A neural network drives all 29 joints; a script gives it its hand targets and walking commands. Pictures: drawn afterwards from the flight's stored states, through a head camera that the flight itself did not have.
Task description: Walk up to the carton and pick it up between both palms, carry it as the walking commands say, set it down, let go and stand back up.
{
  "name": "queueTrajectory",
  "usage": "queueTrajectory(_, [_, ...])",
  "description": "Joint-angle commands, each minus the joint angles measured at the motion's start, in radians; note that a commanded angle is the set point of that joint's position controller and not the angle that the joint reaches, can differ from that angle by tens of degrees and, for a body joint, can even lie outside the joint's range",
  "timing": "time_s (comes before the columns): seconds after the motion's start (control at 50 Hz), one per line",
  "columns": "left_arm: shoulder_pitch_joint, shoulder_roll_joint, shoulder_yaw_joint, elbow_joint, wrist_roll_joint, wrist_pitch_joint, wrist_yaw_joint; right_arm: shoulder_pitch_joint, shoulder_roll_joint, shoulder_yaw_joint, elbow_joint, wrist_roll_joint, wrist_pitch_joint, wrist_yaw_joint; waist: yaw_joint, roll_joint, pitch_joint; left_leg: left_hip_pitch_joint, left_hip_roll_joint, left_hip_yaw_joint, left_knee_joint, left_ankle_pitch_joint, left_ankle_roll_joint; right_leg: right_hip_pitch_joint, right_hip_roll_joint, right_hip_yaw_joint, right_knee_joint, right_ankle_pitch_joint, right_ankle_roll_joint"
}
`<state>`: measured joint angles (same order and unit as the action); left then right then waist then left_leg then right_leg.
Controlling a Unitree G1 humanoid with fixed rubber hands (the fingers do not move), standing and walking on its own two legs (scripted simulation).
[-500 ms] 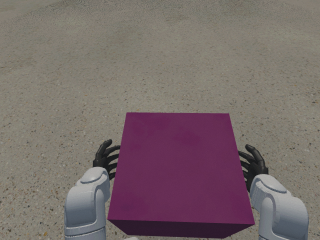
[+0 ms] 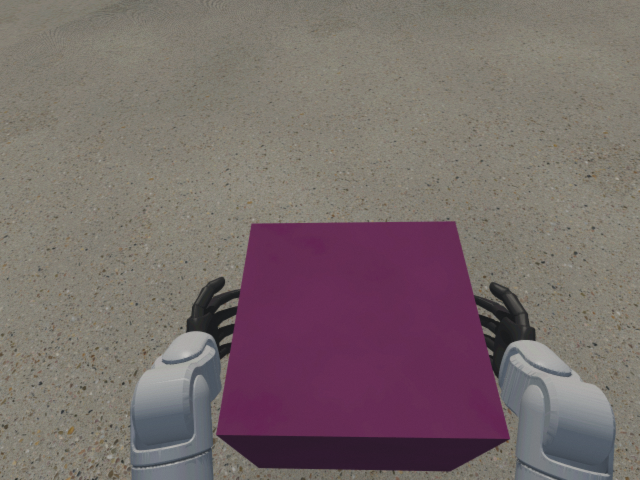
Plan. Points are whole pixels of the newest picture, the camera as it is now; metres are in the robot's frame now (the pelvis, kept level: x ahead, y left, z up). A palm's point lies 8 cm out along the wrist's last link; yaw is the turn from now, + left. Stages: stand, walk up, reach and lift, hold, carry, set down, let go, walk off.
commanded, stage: carry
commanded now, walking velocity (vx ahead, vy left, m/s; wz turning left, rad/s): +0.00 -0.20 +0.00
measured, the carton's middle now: (352, 349) +0.28 -0.01 +0.01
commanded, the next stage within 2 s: none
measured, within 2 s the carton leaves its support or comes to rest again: neither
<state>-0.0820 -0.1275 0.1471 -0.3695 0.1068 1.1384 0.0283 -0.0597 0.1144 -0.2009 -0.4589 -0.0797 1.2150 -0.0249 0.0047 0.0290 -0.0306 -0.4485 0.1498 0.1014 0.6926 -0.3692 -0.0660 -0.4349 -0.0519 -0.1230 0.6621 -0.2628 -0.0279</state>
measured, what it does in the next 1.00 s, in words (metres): steps to the right: left foot, then left foot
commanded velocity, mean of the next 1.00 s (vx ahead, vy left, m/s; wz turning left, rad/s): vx -0.09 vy -0.10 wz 0.22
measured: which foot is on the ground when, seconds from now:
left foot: up 0.00-0.00, down 0.02-0.18, up 0.20-0.42, down 0.44-0.70, up 0.72-0.84, down 0.86-1.00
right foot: down 0.00-0.42, up 0.44-0.66, down 0.68-1.00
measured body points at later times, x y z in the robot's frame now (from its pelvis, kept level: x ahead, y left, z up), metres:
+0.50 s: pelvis -0.12 -0.13 +0.00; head -0.12 -0.11 +0.45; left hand +0.15 +0.04 +0.06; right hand +0.14 -0.30 +0.08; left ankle -0.10 -0.02 -0.72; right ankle -0.06 -0.20 -0.67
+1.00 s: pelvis -0.25 -0.28 -0.01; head -0.20 -0.26 +0.43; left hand -0.01 -0.06 +0.04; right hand +0.05 -0.40 +0.04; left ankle -0.17 -0.12 -0.72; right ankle -0.17 -0.38 -0.72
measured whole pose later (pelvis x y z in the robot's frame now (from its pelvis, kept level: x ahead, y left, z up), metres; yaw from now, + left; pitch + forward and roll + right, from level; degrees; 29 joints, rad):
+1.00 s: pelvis -0.25 -0.28 -0.01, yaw +10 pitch +1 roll +0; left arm -0.10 -0.13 0.18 -0.46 0.10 1.14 0.03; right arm -0.10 0.13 -0.20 -0.48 -0.04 1.17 -0.03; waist 0.00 -0.02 0.12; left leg -0.54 0.07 0.04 0.71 -0.18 -0.03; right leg -0.48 -0.09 -0.14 0.78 -0.32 0.02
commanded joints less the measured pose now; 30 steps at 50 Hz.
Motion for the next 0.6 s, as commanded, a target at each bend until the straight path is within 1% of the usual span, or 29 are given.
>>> queueTrajectory(0.0, [-0.467,-0.780,-0.740,-0.203,-0.389,0.031,-0.221,-0.548,0.794,0.858,-0.116,0.434,-0.020,0.238,-0.010,-0.094,-0.359,0.250,0.058,-0.085,-0.190,0.247,0.060,0.112,-0.106,0.108,-0.096,0.241,-0.012])
queueTrajectory(0.02, [-0.451,-0.782,-0.746,-0.211,-0.391,0.029,-0.220,-0.520,0.781,0.856,-0.123,0.432,-0.029,0.239,-0.009,0.106,-0.380,0.285,0.163,-0.201,-0.212,0.305,0.107,0.059,-0.055,0.061,-0.022,0.177,0.020])
queueTrajectory(0.04, [-0.489,-0.775,-0.748,-0.222,-0.393,0.032,-0.220,-0.494,0.783,0.823,-0.067,0.416,-0.028,0.238,-0.002,0.221,-0.353,0.258,0.239,-0.284,-0.255,0.254,0.150,0.041,-0.034,0.034,0.031,-0.043,0.037])
queueTrajectory(0.06, [-0.467,-0.773,-0.753,-0.205,-0.391,0.035,-0.222,-0.463,0.777,0.821,-0.071,0.403,-0.033,0.235,0.004,0.269,-0.348,0.171,0.265,-0.313,-0.293,0.052,0.176,0.062,-0.042,0.069,0.097,-0.122,0.034])
queueTrajectory(0.08, [-0.512,-0.792,-0.780,-0.225,-0.399,0.032,-0.229,-0.518,0.781,0.832,-0.101,0.408,-0.043,0.240,0.011,0.294,-0.307,0.037,0.224,-0.243,-0.299,-0.122,0.137,0.160,-0.049,0.099,0.043,-0.133,-0.003])
queueTrajectory(0.1, [-0.501,-0.806,-0.781,-0.189,-0.409,0.032,-0.240,-0.518,0.770,0.839,-0.104,0.399,-0.042,0.236,0.028,0.163,-0.317,-0.126,0.096,-0.060,-0.114,-0.184,0.074,0.328,-0.076,0.171,-0.087,-0.152,-0.025])
queueTrajectory(0.12, [-0.486,-0.789,-0.780,-0.175,-0.408,0.030,-0.240,-0.548,0.765,0.832,-0.114,0.397,-0.041,0.239,0.035,-0.170,-0.267,-0.199,-0.117,0.101,0.186,-0.198,0.014,0.259,-0.251,0.442,-0.406,-0.255,-0.078])
queueTrajectory(0.14, [-0.460,-0.820,-0.764,-0.155,-0.405,0.034,-0.243,-0.616,0.763,0.864,-0.173,0.405,-0.034,0.235,0.030,-0.274,-0.257,-0.194,-0.111,-0.013,0.401,-0.217,0.020,0.163,-0.320,0.481,-0.482,-0.329,-0.093])
queueTrajectory(0.16, [-0.412,-0.804,-0.742,-0.111,-0.390,0.039,-0.245,-0.610,0.757,0.864,-0.146,0.408,-0.029,0.232,0.025,-0.298,-0.221,-0.184,-0.080,-0.047,0.495,-0.189,0.019,0.066,-0.305,0.424,-0.514,-0.465,-0.079])
queueTrajectory(0.18, [-0.468,-0.798,-0.744,-0.139,-0.396,0.040,-0.244,-0.609,0.760,0.855,-0.136,0.409,-0.024,0.232,0.015,-0.287,-0.214,-0.122,-0.101,-0.015,0.581,-0.158,0.020,-0.009,-0.271,0.362,-0.549,-0.536,-0.072])
queueTrajectory(0.2, [-0.459,-0.768,-0.731,-0.120,-0.399,0.048,-0.247,-0.613,0.760,0.843,-0.122,0.407,-0.026,0.224,0.005,-0.249,-0.237,-0.060,-0.095,-0.008,0.601,-0.105,0.031,-0.021,-0.211,0.262,-0.546,-0.485,-0.017])
queueTrajectory(0.22, [-0.456,-0.775,-0.696,-0.063,-0.399,0.057,-0.247,-0.625,0.756,0.842,-0.105,0.407,-0.021,0.220,-0.003,-0.240,-0.240,-0.038,-0.092,0.014,0.580,-0.073,0.042,-0.027,-0.189,0.205,-0.567,-0.438,0.063])
queueTrajectory(0.24, [-0.437,-0.764,-0.695,-0.069,-0.395,0.052,-0.249,-0.591,0.738,0.835,-0.103,0.396,-0.022,0.218,-0.008,-0.198,-0.250,-0.006,-0.080,0.034,0.495,-0.051,0.033,-0.002,-0.160,0.124,-0.532,-0.326,0.069])
queueTrajectory(0.26, [-0.456,-0.781,-0.709,-0.055,-0.404,0.052,-0.247,-0.578,0.745,0.823,-0.075,0.385,-0.027,0.216,-0.006,-0.183,-0.288,-0.003,-0.091,0.051,0.396,-0.071,0.040,0.059,-0.147,0.104,-0.526,-0.288,0.089])
queueTrajectory(0.28, [-0.454,-0.761,-0.698,-0.063,-0.392,0.049,-0.247,-0.545,0.727,0.817,-0.060,0.363,-0.028,0.208,-0.009,-0.203,-0.295,0.128,-0.112,0.120,0.325,-0.080,0.043,0.003,-0.108,0.018,-0.584,-0.212,0.194])
queueTrajectory(0.3, [-0.468,-0.784,-0.718,-0.075,-0.396,0.050,-0.244,-0.559,0.751,0.817,-0.081,0.376,-0.028,0.211,-0.020,-0.271,-0.289,0.256,-0.117,0.163,0.109,-0.133,0.063,-0.044,-0.077,-0.061,-0.594,-0.103,0.272])
queueTrajectory(0.32, [-0.480,-0.776,-0.723,-0.095,-0.393,0.049,-0.241,-0.494,0.746,0.808,-0.084,0.373,-0.033,0.205,-0.049,-0.304,-0.319,0.452,-0.123,0.208,-0.127,-0.200,0.097,-0.090,-0.016,-0.145,-0.557,0.026,0.429])
queueTrajectory(0.34, [-0.485,-0.802,-0.743,-0.109,-0.404,0.055,-0.239,-0.531,0.755,0.801,-0.113,0.384,-0.038,0.210,-0.075,-0.018,-0.337,0.443,-0.018,0.103,-0.482,-0.108,0.201,0.017,0.068,-0.193,-0.065,0.000,0.467])
queueTrajectory(0.36, [-0.511,-0.775,-0.758,-0.118,-0.411,0.056,-0.231,-0.504,0.792,0.768,-0.034,0.378,-0.035,0.214,-0.033,0.534,-0.334,0.239,0.334,-0.409,-0.467,-0.070,0.261,-0.048,-0.016,0.071,0.472,-0.168,0.211])
queueTrajectory(0.38, [-0.560,-0.777,-0.811,-0.190,-0.425,0.037,-0.223,-0.527,0.796,0.777,-0.032,0.374,-0.042,0.217,0.004,0.342,-0.201,0.099,0.419,-0.482,-0.498,-0.072,0.294,-0.191,-0.080,0.279,0.618,-0.113,0.115])
queueTrajectory(0.4, [-0.528,-0.781,-0.804,-0.139,-0.401,0.041,-0.218,-0.581,0.802,0.777,-0.033,0.385,-0.041,0.221,0.008,0.151,-0.206,0.181,0.408,-0.393,-0.481,0.028,0.279,-0.269,-0.038,0.350,0.711,-0.100,0.064])
queueTrajectory(0.42, [-0.665,-0.778,-0.839,-0.246,-0.399,0.025,-0.216,-0.610,0.822,0.791,-0.048,0.401,-0.040,0.223,0.019,0.137,-0.258,0.265,0.364,-0.300,-0.426,-0.025,0.209,-0.288,-0.025,0.286,0.629,-0.074,0.043])
queueTrajectory(0.44, [-0.525,-0.799,-0.808,-0.172,-0.395,0.030,-0.211,-0.567,0.782,0.817,-0.090,0.418,-0.044,0.215,0.020,0.171,-0.305,0.279,0.372,-0.251,-0.375,0.111,0.214,-0.308,-0.036,0.269,0.555,-0.047,0.073])
queueTrajectory(0.46, [-0.493,-0.820,-0.783,-0.138,-0.413,0.036,-0.210,-0.548,0.782,0.821,-0.098,0.411,-0.045,0.215,0.019,0.113,-0.256,0.218,0.260,-0.088,-0.309,0.148,0.154,-0.207,-0.086,0.237,0.378,-0.029,0.059])
queueTrajectory(0.48, [-0.491,-0.806,-0.783,-0.138,-0.412,0.042,-0.221,-0.532,0.771,0.798,-0.082,0.376,-0.051,0.215,0.003,0.148,-0.254,0.200,0.200,-0.080,-0.291,0.275,0.128,-0.136,-0.017,0.123,0.247,-0.057,0.061])
queueTrajectory(0.52, [-0.425,-0.797,-0.751,-0.111,-0.375,0.043,-0.219,-0.570,0.765,0.815,-0.144,0.396,-0.045,0.223,-0.011,0.193,-0.259,0.281,0.184,-0.089,-0.216,0.679,0.115,-0.015,0.032,0.045,0.052,-0.176,0.080])
queueTrajectory(0.54, [-0.421,-0.786,-0.742,-0.100,-0.379,0.041,-0.218,-0.548,0.737,0.811,-0.137,0.395,-0.039,0.224,-0.009,0.212,-0.295,0.280,0.188,-0.085,-0.159,0.735,0.114,0.092,0.044,0.001,-0.107,-0.176,0.089])
queueTrajectory(0.56, [-0.421,-0.780,-0.733,-0.087,-0.384,0.035,-0.220,-0.545,0.722,0.812,-0.132,0.386,-0.039,0.219,-0.006,0.165,-0.304,0.251,0.156,-0.093,-0.104,0.745,0.091,0.179,0.032,0.005,-0.268,-0.040,0.074])
queueTrajectory(0.58, [-0.445,-0.780,-0.722,-0.075,-0.376,0.032,-0.220,-0.541,0.726,0.821,-0.145,0.376,-0.041,0.214,-0.013,0.131,-0.354,0.213,0.107,-0.066,-0.047,0.696,0.057,0.279,-0.042,0.054,-0.258,0.125,0.067])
